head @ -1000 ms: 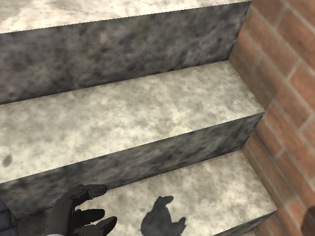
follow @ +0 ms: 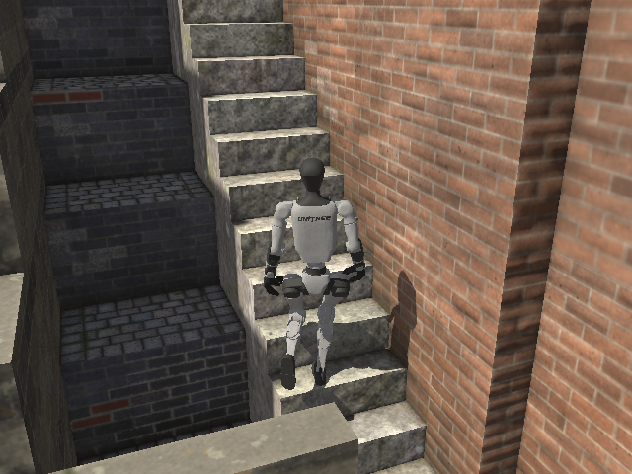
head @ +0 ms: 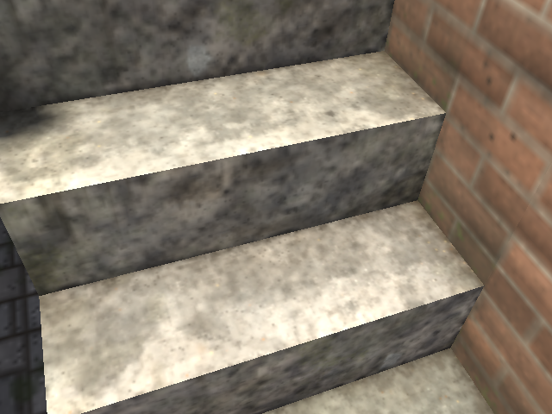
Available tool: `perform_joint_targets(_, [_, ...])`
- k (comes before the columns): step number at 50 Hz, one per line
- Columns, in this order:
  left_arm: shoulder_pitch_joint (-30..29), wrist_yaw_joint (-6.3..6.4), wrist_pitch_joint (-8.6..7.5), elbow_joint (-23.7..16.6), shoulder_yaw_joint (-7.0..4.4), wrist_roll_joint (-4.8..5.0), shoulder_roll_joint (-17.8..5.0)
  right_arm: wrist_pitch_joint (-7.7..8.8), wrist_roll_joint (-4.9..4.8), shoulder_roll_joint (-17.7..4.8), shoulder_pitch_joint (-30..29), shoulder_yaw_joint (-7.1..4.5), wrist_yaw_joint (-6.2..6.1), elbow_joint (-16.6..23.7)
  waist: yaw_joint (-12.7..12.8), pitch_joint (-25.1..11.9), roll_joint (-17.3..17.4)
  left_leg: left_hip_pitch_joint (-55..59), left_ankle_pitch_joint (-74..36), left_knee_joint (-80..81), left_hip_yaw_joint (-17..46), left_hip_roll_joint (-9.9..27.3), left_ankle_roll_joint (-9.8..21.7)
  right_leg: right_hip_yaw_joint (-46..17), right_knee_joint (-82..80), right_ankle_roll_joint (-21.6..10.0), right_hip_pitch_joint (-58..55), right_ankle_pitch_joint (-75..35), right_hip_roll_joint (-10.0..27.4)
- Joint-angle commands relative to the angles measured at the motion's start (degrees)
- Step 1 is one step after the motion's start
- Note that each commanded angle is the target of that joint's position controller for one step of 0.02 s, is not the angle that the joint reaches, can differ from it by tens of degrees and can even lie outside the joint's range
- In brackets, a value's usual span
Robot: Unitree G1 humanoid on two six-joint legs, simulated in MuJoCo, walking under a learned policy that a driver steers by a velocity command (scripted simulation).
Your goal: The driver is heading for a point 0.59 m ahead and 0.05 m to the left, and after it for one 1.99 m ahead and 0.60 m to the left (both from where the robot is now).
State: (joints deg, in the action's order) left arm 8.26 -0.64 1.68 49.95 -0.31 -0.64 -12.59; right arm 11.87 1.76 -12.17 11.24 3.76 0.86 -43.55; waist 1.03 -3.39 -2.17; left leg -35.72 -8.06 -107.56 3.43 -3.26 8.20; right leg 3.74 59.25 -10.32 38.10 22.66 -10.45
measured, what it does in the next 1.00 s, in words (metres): climbs: left foot 0.22 m higher, then right foot 0.22 m lower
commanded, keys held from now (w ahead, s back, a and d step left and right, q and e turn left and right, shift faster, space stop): w+e+shift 0.04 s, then w+shift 0.96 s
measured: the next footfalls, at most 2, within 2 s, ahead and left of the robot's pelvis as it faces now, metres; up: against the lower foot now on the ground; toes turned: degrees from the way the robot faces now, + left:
left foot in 0.56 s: +0.25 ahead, +0.27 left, +0.22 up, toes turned -9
right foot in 0.96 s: +0.06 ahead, +0.02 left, +0.00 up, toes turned -15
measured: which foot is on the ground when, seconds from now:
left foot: up 0.00-0.54, down 0.56-0.94, up 0.96-1.00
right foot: down 0.00-0.58, up 0.60-0.94, down 0.96-1.00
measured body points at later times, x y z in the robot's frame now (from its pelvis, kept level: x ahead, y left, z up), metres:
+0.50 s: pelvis +0.10 +0.09 +0.10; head +0.14 +0.05 +0.54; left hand +0.08 +0.39 -0.01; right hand +0.37 -0.07 +0.07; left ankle +0.20 +0.23 -0.30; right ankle +0.08 -0.02 -0.66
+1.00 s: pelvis +0.06 +0.07 +0.09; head +0.07 +0.06 +0.54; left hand +0.23 +0.30 -0.02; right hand +0.28 -0.09 +0.04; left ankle +0.16 +0.25 -0.39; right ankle +0.03 +0.03 -0.65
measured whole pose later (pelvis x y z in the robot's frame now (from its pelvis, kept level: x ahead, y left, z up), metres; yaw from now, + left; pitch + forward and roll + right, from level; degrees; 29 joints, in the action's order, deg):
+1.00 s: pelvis +0.06 +0.07 +0.09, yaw -9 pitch +3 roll +4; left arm 13.6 -1.7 1.0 40.0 -1.9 2.2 -13.2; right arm 5.2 -0.8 -0.2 4.5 5.6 0.5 -28.6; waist 0.2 -1.9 -2.1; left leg -63.6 29.2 -107.1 7.6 -0.4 9.3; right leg 5.7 28.5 -3.0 14.2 9.9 0.3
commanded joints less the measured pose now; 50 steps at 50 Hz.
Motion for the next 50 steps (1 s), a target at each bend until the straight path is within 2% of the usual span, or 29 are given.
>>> perform_joint_targets(1, [-0.2, -0.93, -1.46, 2.2, -0.91, 1.29, -3.9, 0.23, -0.27, 3.1, -0.6, 3.13, 0.6, 7.4, -8.0, 4.0, 3.8, -25.8, 3.7, -10.5, -1.6, -0.5, -1.0, -36.5, -32.5, 0.2, -15.0, 14.8, 10.4])
perform_joint_targets(3, [1.6, -1.9, -2.3, 4.3, -1.14, 2.56, -3.4, -1.73, -2.92, 1.8, -2.6, 3.23, -0.44, 6.6, -8.3, 6.8, 1.5, -29.7, 10.4, -8.1, -3.9, -0.1, -4.6, -33.5, -36.4, -1.0, -10.3, 15.4, 11.7])
perform_joint_targets(6, [-2.4, -2.09, -2.53, 3.3, -0.29, 1.92, -1.4, -3.56, -4.68, 3.0, -4.3, 3.06, -2.43, 6.4, -7.3, 4.6, -1.8, -25.2, 11.1, -9.2, -6.9, 2.0, -6.5, -29.1, -38.3, 0.5, -3.6, 4.2, 12.9])
perform_joint_targets(10, [4.6, 0.32, -2.19, 3.3, -0.59, 1.25, -3.5, -4.78, -5.49, 5.6, -15.3, 3.68, -4.11, 12.6, -0.7, 3.9, -3.5, -48.0, 17.6, -20.6, 0.0, 4.3, -8.3, -33.7, -39.9, 0.6, -21.3, 0.9, 19.3])
perform_joint_targets(17, [14.4, 2.52, -1.34, 0.1, -2.03, 3.76, -6.1, -7.46, -6.14, 9.4, -25.6, 6.47, -4.82, 21.3, 4.4, -2.1, -3.7, -61.0, 29.2, -18.2, 0.5, 5.2, -12.1, -37.5, -41.2, -1.7, -38.3, -1.8, 23.2])
perform_joint_targets(18, [14.3, 2.75, -2.26, 0.3, -1.51, 3.07, -6.6, -7.53, -6.24, 7.7, -21.8, 6.04, -4.16, 22.1, 1.9, -0.3, -3.5, -60.4, 28.9, -13.1, 2.2, 5.6, -12.4, -34.1, -39.9, -1.6, -37.3, 0.4, 23.0])
perform_joint_targets(19, [14.5, 2.78, -2.16, -0.5, -2.34, 3.91, -9.8, -8.07, -5.21, 9.0, -22.8, 7.09, -3.07, 23.8, 2.0, -2.5, -0.7, -48.9, 28.3, -4.0, -8.4, 6.2, -11.9, -33.1, -49.5, -2.5, -31.5, -0.5, 22.5])
perform_joint_targets(21, [32.9, 6.63, -1.84, 4.3, -7.16, 4.98, -17.7, -13.18, -2.87, 9.5, -21.7, 4.74, -0.2, 29.3, 3.6, -1.0, 2.0, -59.1, 27.6, -19.5, -1.1, 8.6, -5.1, -41.5, -44.3, 5.5, -54.0, -13.7, 25.9])
perform_joint_targets(23, [27.9, 8.85, -1.37, 0.1, -7.22, 1.8, -16.5, -14.06, -3.05, 10.3, -18.9, 3.33, 2.59, 30.9, -1.8, -1.2, 1.5, -67.1, 23.1, -26.0, 3.1, 11.8, -3.5, -33.2, -38.9, 4.2, -57.8, -19.3, 26.8])
perform_joint_targets(24, [24.0, 8.76, -2.23, -3.3, -6.81, 1.84, -14.0, -13.83, -4.78, 10.5, -18.9, 2.95, 3.16, 32.3, -3.3, 0.4, 1.0, -60.7, 20.3, -22.9, 1.3, 12.2, -3.4, -30.5, -41.8, 3.6, -49.1, -12.0, 25.5])
perform_joint_targets(25, [10.5, 7.37, -2.28, -6.6, -3.43, 3.1, -7.1, -10.85, -7.13, 9.0, -18.6, 3.86, 1.36, 30.8, -7.4, 2.3, -8.0, -35.7, 24.1, -1.3, -2.9, 11.8, -4.9, -22.6, -49.8, 0.1, -24.2, -12.9, 20.6])
perform_joint_targets(27, [10.7, 5.26, -2.58, -7.3, -3.67, 5.54, -10.4, -7.04, -7.94, 6.3, -11.3, 2.19, 0.99, 27.2, -8.0, -2.7, -7.0, 20.4, 42.4, 12.3, -18.1, 1.2, -4.5, -15.4, -59.1, -2.5, 2.8, -51.2, 18.6])
perform_joint_targets(28, [14.7, 4.53, -3.72, -5.8, -4.12, 7.22, -12.4, -5.42, -9.15, 4.7, -4.2, 1.09, 0.47, 25.7, -9.8, -5.6, -5.5, 30.5, 52.0, 20.7, -17.7, -0.9, -4.6, -11.6, -46.9, -2.0, 0.1, -77.1, 16.6])
perform_joint_targets(29, [13.5, 3.5, -4.06, -6.6, -4.24, 5.3, -16.1, -4.12, -7.96, 0.2, 8.5, -1.26, -0.19, 21.7, -15.1, -18.8, 5.4, 45.6, 55.3, 28.2, -1.5, 3.7, -3.1, -10.8, -26.1, 0.4, 3.5, -86.5, 13.6])
perform_joint_targets(30, [6.9, 2.47, -3.87, -9.0, -4.63, 2.32, -17.3, -4.62, -4.52, -8.3, 21.2, -4.83, -0.11, 15.8, -22.2, -28.9, 19.9, 45.8, 63.2, 49.1, 13.0, 7.4, -2.6, -7.8, -5.5, 1.0, 1.5, -51.1, 9.3])
perform_joint_targets(31, [11.7, 0.52, -3.6, -10.9, -2.75, -1.64, -9.6, -6.16, 0.32, -9.2, 13.6, -6.39, -0.25, 12.5, -15.3, -35.7, 32.6, 41.3, 66.4, 56.8, 31.1, 10.8, -0.9, -13.7, 22.5, 1.8, 3.7, -16.5, 3.5])
perform_joint_targets(32, [8.6, 1.17, -5.57, -17.2, 1.65, -0.77, 2.7, -6.94, 2.32, -0.6, -4.8, -4.26, -0.19, 18.3, -8.7, -28.7, 25.3, 27.2, 65.8, 56.8, 36.7, 16.7, 5.0, -18.1, 46.3, 6.9, 10.2, 1.4, 3.3])
perform_joint_targets(33, [1.0, 1.55, -7.29, -18.5, 3.85, -0.46, 7.9, -8.0, 3.46, 7.8, -6.1, -1.25, 0.57, 15.2, -9.7, -12.2, 11.6, 4.9, 41.1, 45.8, 17.6, 9.5, 1.9, -17.1, 46.5, 6.3, 5.1, 10.2, 6.3])
perform_joint_targets(34, [1.8, 0.49, -9.2, -18.4, 4.1, 1.23, 10.8, -6.97, 4.72, 9.7, -2.9, -0.25, 1.15, 11.2, -6.2, -9.3, 2.4, 1.0, 36.3, 43.1, 8.1, 7.1, -0.7, -15.3, 42.7, 6.4, 1.9, 10.4, 5.3])
perform_joint_targets(35, [-1.0, -0.86, -8.97, -20.4, 3.64, 2.57, 8.3, -6.55, 4.05, 8.5, -0.9, -0.58, 1.0, 7.9, -5.5, -4.1, -4.6, -2.4, 33.4, 49.6, 7.0, 6.9, -1.0, -10.4, 42.5, 9.6, 2.5, 6.3, 1.5])
perform_joint_targets(36, [5.4, -1.13, -6.94, -21.5, 1.19, 3.82, 1.9, -6.17, 2.7, 3.9, -10.2, -1.92, 0.55, 9.3, 1.8, -2.2, 0.6, -13.7, 50.0, 57.4, 23.0, 10.8, 5.1, -8.6, 51.5, 12.0, 2.1, -1.2, 1.1])
perform_joint_targets(37, [6.3, -0.31, -4.64, -21.8, 0.44, 5.1, -2.3, -4.88, 1.69, 5.6, -15.7, -1.45, 0.66, 11.4, 2.3, 2.4, 4.2, -20.8, 56.4, 63.6, 31.8, 12.9, 8.8, -8.4, 57.3, 14.3, 4.2, 2.3, 2.3])
perform_joint_targets(39, [9.8, 1.8, -1.58, -21.0, 0.05, 6.41, -4.6, -2.99, 1.68, 8.3, -19.4, -0.53, 2.5, 13.6, 2.5, 5.0, 9.4, -23.2, 51.4, 63.4, 30.1, 13.4, 8.7, -10.5, 56.5, 16.9, 5.5, 6.8, 3.6])
perform_joint_targets(43, [13.7, 2.53, -1.04, -15.7, -1.89, 3.48, -6.6, -1.19, 0.09, 8.4, -18.4, 0.4, 2.78, 16.3, 2.6, -1.0, 4.0, -26.0, 42.3, 47.7, 19.9, 13.8, 6.8, -4.5, 28.5, 13.5, -11.7, -10.2, 6.5])
perform_joint_targets(45, [14.8, 1.76, -0.5, -14.0, -3.02, 2.65, -5.7, -3.14, -2.96, 8.7, -12.1, 1.58, -0.35, 15.0, 5.7, 0.1, 3.1, -21.9, 40.3, 41.3, 9.5, 9.2, 3.8, 0.0, -24.9, 8.3, -22.3, -24.9, 10.0])
perform_joint_targets(47, [12.2, -2.42, 0.75, -9.3, -4.22, 1.27, -4.6, -6.66, -4.5, 10.8, -3.0, 2.99, -3.2, 14.3, 3.0, 5.4, 9.2, -18.8, 36.5, 25.7, -3.6, 2.1, 3.4, 4.3, -54.3, 5.7, -29.4, -40.9, 13.8])
perform_joint_targets(48, [11.0, -3.94, 0.54, -7.7, -2.45, 2.17, -1.3, -7.88, -2.97, 15.1, -0.8, 3.8, -2.92, 13.1, 1.6, 7.2, 4.0, -24.0, 38.5, 2.2, -6.9, -4.6, 3.8, 1.9, -56.1, 5.8, -28.6, -45.1, 14.9])
perform_joint_targets(49, [9.9, -3.43, -0.37, -6.5, 0.31, 1.24, 0.5, -7.77, -2.62, 20.7, -5.7, 3.84, -1.93, 15.3, -1.5, 3.9, 4.9, -39.0, 33.5, -24.1, -3.7, -6.0, 3.7, -0.9, -37.2, 9.9, -33.2, -51.1, 18.3])
perform_joint_targets(50, [14.4, 0.99, -0.45, -6.5, -1.72, 5.4, -3.3, -8.0, -2.08, 16.3, 0.4, 2.28, 3.78, 19.5, -9.9, 0.3, 12.1, -51.0, 33.0, -38.2, -1.8, -0.7, 0.6, -12.2, -16.4, 23.6, -44.2, -91.6, 28.6])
